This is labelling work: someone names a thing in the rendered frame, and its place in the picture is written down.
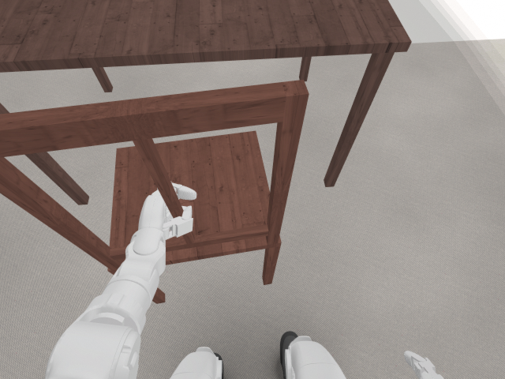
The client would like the robot left forearm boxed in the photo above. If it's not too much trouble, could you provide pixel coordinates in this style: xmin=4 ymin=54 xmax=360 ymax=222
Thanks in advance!
xmin=45 ymin=227 xmax=166 ymax=379

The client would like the chair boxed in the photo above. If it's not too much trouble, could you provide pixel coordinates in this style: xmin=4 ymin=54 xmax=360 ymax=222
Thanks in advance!
xmin=0 ymin=80 xmax=309 ymax=304

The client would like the robot left upper arm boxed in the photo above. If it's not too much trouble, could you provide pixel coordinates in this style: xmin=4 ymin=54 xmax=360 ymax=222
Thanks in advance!
xmin=47 ymin=321 xmax=140 ymax=379

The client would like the right robot shin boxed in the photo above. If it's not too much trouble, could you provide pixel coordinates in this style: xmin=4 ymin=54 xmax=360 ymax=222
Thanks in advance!
xmin=290 ymin=336 xmax=311 ymax=346

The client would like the table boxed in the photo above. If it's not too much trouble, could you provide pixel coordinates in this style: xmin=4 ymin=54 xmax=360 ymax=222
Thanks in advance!
xmin=0 ymin=0 xmax=412 ymax=205

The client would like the left robot hand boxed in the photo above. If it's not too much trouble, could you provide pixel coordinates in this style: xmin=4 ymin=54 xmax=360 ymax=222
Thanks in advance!
xmin=138 ymin=183 xmax=196 ymax=240

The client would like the right robot hand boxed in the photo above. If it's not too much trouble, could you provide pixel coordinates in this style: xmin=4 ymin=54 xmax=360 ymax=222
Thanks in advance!
xmin=404 ymin=351 xmax=443 ymax=379

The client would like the robot right foot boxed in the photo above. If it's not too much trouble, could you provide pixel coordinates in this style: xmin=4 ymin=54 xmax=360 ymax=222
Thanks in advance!
xmin=280 ymin=331 xmax=298 ymax=379

